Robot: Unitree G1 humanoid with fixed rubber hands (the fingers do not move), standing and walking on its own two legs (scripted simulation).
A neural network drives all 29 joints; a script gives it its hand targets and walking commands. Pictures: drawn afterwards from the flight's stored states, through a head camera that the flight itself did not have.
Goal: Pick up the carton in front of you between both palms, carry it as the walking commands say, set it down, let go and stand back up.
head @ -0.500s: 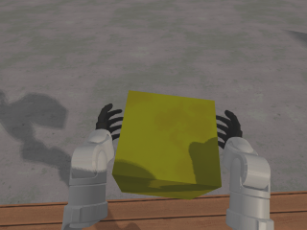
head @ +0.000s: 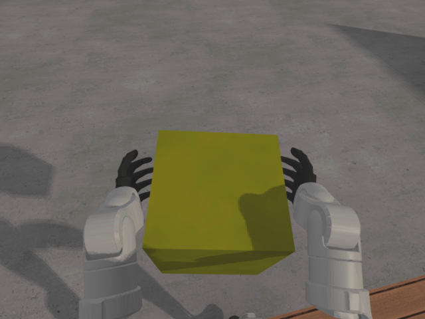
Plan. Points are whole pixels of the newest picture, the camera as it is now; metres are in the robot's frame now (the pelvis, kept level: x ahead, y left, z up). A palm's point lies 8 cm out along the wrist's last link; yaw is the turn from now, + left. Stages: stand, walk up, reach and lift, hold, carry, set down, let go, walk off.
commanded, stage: carry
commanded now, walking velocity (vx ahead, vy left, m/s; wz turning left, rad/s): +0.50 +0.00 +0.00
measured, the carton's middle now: (213, 211) +0.34 -0.02 +0.02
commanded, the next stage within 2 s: none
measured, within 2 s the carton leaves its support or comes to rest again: neither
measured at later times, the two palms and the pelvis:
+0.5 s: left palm (133, 107) +0.62 +0.16 +0.07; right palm (252, 104) +0.63 -0.14 +0.06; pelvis +0.29 +0.00 -0.03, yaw +0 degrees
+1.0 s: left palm (147, 51) +0.89 +0.15 +0.08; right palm (241, 50) +0.88 -0.15 +0.08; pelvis +0.56 +0.01 -0.03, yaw -1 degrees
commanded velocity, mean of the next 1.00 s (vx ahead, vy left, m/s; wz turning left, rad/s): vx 0.50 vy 0.00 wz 0.00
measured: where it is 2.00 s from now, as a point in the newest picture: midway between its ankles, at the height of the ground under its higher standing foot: (196, 170)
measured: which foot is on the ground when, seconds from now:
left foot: down 0.00-0.08, up 0.10-0.54, down 0.56-1.00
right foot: up 0.00-0.06, down 0.08-0.58, up 0.60-1.00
